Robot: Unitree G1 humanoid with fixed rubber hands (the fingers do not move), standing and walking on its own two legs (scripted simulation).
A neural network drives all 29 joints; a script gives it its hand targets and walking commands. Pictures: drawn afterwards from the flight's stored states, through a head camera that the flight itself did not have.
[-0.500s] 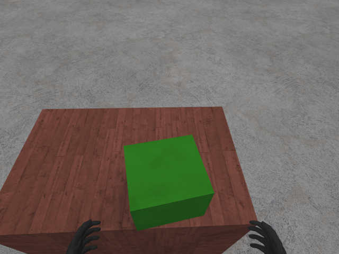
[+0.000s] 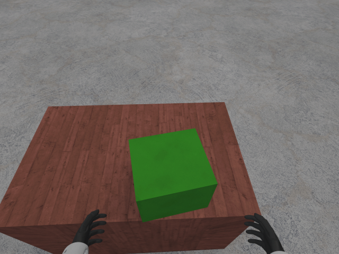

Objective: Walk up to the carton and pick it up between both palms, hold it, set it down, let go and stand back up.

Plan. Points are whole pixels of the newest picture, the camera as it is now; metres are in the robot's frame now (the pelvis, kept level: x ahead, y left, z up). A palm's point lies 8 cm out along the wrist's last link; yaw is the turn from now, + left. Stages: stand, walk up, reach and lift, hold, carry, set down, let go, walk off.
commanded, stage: set down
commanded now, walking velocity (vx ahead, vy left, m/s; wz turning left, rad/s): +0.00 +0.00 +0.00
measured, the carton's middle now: (169, 174) +0.37 +0.02 -0.12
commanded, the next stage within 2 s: let go in 0.08 s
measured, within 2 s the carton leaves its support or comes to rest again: neither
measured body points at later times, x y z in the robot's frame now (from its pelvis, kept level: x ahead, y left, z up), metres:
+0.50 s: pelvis +0.02 -0.01 +0.00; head +0.02 -0.01 +0.45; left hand +0.19 +0.21 -0.09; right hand +0.19 -0.24 -0.09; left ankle +0.01 +0.10 -0.74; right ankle -0.02 -0.11 -0.74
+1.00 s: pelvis +0.01 -0.01 -0.01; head +0.01 -0.01 +0.44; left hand +0.09 +0.23 -0.14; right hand +0.05 -0.28 -0.14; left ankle +0.01 +0.10 -0.74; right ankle -0.02 -0.11 -0.74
